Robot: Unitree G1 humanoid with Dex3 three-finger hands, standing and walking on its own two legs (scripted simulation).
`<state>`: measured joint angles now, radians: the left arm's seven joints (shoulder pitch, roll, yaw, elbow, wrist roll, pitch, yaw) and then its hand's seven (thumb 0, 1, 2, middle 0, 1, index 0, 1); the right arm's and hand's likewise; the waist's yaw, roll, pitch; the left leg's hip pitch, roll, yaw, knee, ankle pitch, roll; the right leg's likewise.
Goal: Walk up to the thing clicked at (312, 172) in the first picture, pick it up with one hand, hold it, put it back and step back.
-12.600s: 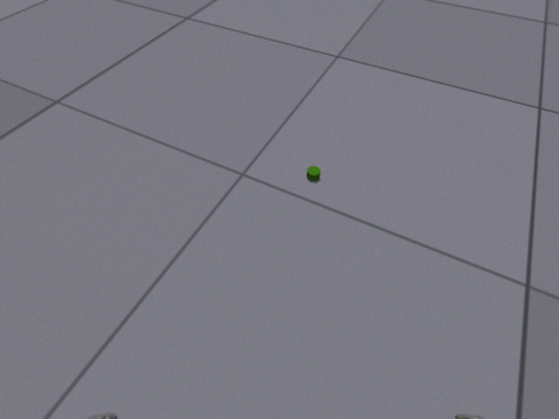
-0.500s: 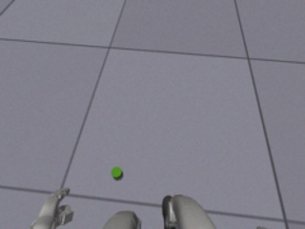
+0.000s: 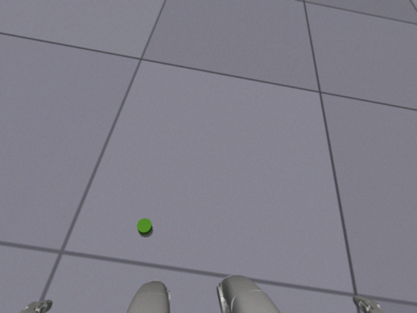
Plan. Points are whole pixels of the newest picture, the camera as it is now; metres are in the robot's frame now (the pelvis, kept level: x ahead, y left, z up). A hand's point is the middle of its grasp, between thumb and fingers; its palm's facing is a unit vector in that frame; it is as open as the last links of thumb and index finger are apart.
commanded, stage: walk up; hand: left
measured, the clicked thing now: (144, 226) +0.45 +0.21 -0.74
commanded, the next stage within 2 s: none
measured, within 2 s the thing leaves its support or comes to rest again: neither
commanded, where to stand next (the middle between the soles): +0.07 -0.03 m, yaw +1 degrees
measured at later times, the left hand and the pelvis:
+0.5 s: hand out of the picture +0.09 +0.23 -0.14, palm faces -0.03 -0.93 -0.37, open 7.4 cm; pelvis -0.01 -0.03 +0.00, yaw -2 degrees
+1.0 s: hand out of the picture +0.10 +0.23 -0.14, palm faces +0.00 -0.94 -0.35, open 7.4 cm; pelvis +0.00 -0.03 +0.01, yaw +0 degrees
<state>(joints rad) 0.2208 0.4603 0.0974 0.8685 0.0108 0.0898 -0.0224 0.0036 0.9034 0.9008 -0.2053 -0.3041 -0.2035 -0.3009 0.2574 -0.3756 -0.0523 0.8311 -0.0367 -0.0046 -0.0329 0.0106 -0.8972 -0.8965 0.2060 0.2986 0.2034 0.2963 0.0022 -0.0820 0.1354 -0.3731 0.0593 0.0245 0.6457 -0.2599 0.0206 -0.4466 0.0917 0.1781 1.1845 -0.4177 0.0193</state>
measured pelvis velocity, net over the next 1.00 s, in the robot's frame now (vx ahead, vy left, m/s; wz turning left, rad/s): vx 0.00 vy -0.03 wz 0.00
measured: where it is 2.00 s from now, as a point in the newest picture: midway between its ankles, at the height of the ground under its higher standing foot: outside the picture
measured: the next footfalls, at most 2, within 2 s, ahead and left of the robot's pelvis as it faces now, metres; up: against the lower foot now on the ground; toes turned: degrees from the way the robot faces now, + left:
right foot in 0.14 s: +0.01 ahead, -0.16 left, +0.00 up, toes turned -1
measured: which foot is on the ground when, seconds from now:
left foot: down 0.00-1.00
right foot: up 0.00-0.12, down 0.14-1.00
